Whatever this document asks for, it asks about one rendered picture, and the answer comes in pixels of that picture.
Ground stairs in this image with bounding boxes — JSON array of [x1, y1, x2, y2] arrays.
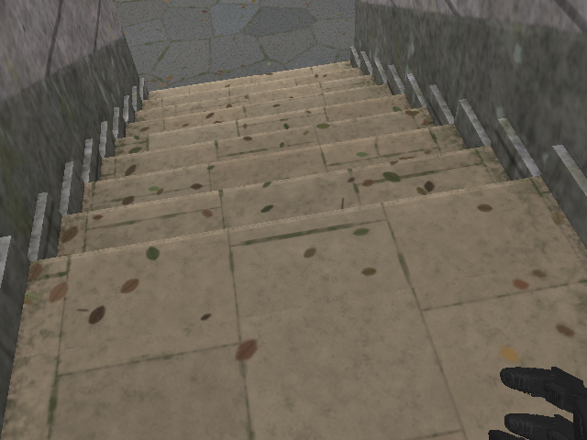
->
[[57, 60, 510, 257]]

